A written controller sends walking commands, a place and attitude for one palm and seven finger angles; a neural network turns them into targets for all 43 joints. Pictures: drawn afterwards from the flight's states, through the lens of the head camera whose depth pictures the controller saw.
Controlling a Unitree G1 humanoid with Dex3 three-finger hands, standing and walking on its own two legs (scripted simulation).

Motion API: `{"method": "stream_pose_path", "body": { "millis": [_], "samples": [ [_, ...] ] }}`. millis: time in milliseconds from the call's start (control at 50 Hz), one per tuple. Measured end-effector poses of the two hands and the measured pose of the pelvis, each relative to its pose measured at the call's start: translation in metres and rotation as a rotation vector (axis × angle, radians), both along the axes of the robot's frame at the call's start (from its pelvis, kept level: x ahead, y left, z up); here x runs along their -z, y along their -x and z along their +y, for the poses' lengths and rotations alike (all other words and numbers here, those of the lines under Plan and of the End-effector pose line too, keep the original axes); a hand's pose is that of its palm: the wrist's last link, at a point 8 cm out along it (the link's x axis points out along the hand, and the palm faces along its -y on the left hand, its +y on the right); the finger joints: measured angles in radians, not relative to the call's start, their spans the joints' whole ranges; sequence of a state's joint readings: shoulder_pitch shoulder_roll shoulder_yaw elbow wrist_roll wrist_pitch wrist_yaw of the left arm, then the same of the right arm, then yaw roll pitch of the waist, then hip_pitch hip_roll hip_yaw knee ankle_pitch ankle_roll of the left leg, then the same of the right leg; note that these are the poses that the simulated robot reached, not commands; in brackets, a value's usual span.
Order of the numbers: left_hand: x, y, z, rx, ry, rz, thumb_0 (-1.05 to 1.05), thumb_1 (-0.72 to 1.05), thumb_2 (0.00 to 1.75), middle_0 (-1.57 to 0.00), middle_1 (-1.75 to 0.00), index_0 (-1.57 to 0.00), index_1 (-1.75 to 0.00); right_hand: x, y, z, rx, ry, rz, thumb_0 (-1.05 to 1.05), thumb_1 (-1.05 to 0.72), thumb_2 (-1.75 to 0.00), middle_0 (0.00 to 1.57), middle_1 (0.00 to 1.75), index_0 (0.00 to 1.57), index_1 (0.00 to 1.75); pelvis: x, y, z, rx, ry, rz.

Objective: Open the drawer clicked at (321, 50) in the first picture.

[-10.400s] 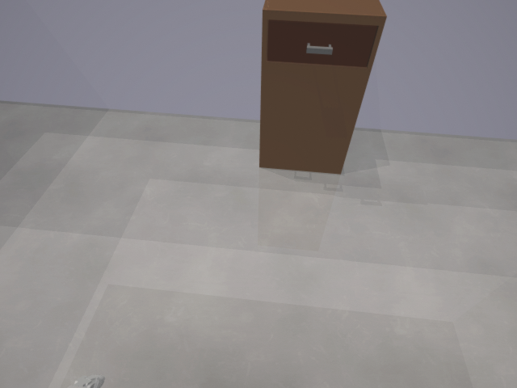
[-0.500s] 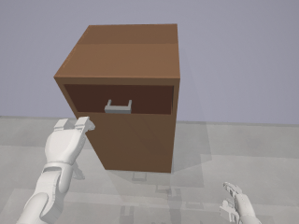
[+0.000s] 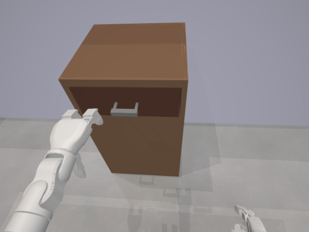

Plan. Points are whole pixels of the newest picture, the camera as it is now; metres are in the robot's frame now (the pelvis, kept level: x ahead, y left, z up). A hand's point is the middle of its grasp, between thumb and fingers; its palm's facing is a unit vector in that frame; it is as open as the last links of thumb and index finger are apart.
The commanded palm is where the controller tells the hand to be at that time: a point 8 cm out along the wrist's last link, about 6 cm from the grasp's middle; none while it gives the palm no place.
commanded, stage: raise the hand with hooked fingers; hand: left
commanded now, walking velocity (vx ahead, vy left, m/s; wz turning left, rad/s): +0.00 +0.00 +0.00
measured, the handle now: (125, 108) +0.54 +0.20 -0.06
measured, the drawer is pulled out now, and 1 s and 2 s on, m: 0.00 0.00 0.00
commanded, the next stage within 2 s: move the hooked fingers above the handle in 0.14 s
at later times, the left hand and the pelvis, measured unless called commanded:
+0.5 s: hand (89, 140) +0.32 +0.22 +0.06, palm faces -0.01 -0.06 -1.00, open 13.8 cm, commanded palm +0.31 +0.23 +0.11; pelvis +0.00 -0.02 +0.00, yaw +1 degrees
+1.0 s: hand (102, 128) +0.38 +0.21 +0.03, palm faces -0.02 -0.04 -1.00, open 13.8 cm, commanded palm +0.37 +0.22 +0.09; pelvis +0.00 -0.01 -0.01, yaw +0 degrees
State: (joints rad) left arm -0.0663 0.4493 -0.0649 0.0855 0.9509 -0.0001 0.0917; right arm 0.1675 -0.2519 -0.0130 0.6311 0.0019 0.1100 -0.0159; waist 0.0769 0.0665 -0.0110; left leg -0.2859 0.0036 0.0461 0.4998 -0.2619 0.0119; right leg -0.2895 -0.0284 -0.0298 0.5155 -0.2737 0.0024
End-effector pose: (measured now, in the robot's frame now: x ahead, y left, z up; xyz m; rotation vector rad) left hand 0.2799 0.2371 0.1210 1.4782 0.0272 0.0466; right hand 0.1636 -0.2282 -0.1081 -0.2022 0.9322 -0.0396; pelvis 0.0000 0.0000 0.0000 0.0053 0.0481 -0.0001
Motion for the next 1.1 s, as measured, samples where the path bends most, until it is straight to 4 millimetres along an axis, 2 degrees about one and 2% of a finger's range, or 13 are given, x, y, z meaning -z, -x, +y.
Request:
{"method": "stream_pose_path", "body": {
  "millis": [140, 300, 500, 720, 880, 1100],
  "samples": [
    [0.000, 0.003, -0.004, -0.013, -0.012, -0.038, 0.00, -0.49, 0.30, -0.32, -1.20, -0.32, -1.20, 0.002, 0.003, -0.010, 0.016, 0.007, 0.006, 0.01, -0.90, -0.90, 0.20, 0.30, 0.20, 0.30, 0.000, 0.002, -0.005, -0.002, -0.003, 0.001],
    [-0.004, 0.002, -0.011, -0.037, -0.015, -0.031, 0.00, -0.49, 0.30, -0.32, -1.20, -0.32, -1.20, -0.002, -0.009, -0.008, 0.012, -0.017, -0.043, 0.01, -0.90, -0.90, 0.20, 0.30, 0.20, 0.30, 0.000, 0.003, -0.012, -0.002, -0.007, -0.007],
    [0.009, -0.016, -0.013, -0.016, -0.027, 0.021, 0.00, -0.49, 0.30, -0.32, -1.20, -0.32, -1.20, -0.004, -0.012, -0.014, 0.006, 0.004, -0.059, 0.01, -0.90, -0.90, 0.20, 0.30, 0.20, 0.30, 0.002, 0.004, -0.019, -0.012, -0.006, 0.009],
    [0.018, -0.053, -0.027, 0.022, -0.038, 0.002, 0.00, -0.49, 0.30, -0.32, -1.20, -0.32, -1.20, 0.012, 0.021, -0.029, 0.078, 0.020, 0.038, 0.01, -0.90, -0.90, 0.20, 0.30, 0.20, 0.30, 0.006, 0.002, -0.016, -0.004, -0.007, 0.052],
    [0.028, -0.070, -0.020, -0.010, -0.049, 0.026, 0.00, -0.49, 0.30, -0.32, -1.20, -0.32, -1.20, 0.019, 0.049, -0.037, 0.141, 0.032, 0.107, 0.01, -0.90, -0.90, 0.20, 0.30, 0.20, 0.30, 0.008, -0.001, -0.014, 0.009, -0.007, 0.075],
    [0.040, -0.093, -0.026, 0.032, -0.057, 0.029, 0.00, -0.49, 0.30, -0.32, -1.20, -0.32, -1.20, 0.024, 0.067, -0.040, 0.169, 0.055, 0.154, 0.01, -0.90, -0.90, 0.20, 0.30, 0.20, 0.30, 0.013, 0.000, -0.009, 0.002, -0.001, 0.110]
  ]
}}
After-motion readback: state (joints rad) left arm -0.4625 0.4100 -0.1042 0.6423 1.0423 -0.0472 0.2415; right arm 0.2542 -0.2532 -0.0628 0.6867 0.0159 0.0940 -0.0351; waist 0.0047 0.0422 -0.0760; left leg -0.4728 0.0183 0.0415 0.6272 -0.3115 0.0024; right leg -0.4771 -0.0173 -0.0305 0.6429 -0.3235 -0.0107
